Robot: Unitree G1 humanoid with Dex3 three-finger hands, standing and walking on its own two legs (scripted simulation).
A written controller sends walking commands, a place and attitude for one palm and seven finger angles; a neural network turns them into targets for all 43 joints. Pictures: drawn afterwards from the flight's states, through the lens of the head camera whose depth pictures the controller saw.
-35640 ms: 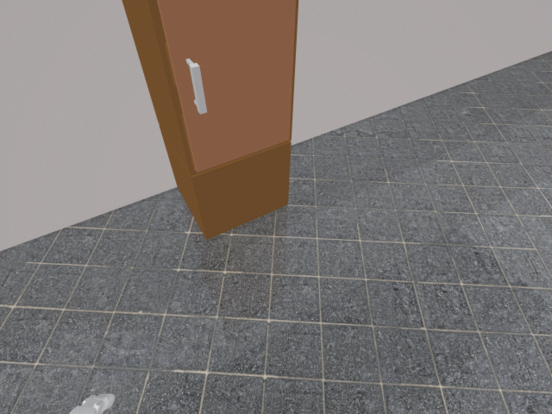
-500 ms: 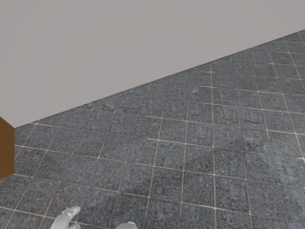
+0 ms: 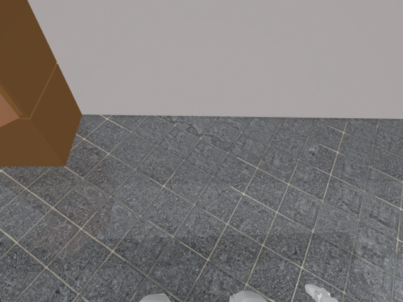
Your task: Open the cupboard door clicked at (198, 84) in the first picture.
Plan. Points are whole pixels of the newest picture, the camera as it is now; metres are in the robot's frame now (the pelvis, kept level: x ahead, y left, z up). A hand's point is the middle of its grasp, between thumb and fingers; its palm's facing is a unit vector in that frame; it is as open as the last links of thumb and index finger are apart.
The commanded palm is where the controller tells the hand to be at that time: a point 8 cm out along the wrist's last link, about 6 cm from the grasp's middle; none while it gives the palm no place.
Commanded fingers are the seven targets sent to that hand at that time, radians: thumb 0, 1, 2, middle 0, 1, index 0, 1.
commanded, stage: turn to face it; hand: left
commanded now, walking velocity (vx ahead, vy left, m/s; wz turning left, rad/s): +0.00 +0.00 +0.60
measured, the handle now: out of the picture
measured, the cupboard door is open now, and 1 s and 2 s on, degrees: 44 44 44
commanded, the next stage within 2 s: take the last steps up to it in 1.26 s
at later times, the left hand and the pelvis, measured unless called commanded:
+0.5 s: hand out of the picture +0.03 +0.16 -0.14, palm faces +0.29 -0.93 -0.25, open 7.4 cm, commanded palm none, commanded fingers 0.00 0.90 0.90 -0.20 -0.30 -0.20 -0.30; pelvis +0.01 -0.05 +0.01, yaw +18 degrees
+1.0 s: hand out of the picture -0.01 +0.21 -0.15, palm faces +0.55 -0.79 -0.26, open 7.4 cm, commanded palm none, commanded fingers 0.00 0.90 0.90 -0.20 -0.30 -0.20 -0.30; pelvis +0.02 -0.03 +0.01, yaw +34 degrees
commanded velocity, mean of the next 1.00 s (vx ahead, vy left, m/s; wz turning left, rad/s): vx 0.00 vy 0.00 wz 0.56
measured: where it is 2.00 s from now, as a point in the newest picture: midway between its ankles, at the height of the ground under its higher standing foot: outside the picture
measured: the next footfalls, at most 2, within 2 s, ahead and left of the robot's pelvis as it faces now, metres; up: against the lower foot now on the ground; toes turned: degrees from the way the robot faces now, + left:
right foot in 0.28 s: +0.05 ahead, -0.16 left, +0.00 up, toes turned +8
left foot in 0.66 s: +0.01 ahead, +0.09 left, +0.00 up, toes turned +29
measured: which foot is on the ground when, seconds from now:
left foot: down 0.00-0.28, up 0.30-0.64, down 0.66-1.00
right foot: up 0.00-0.26, down 0.28-0.66, up 0.68-1.00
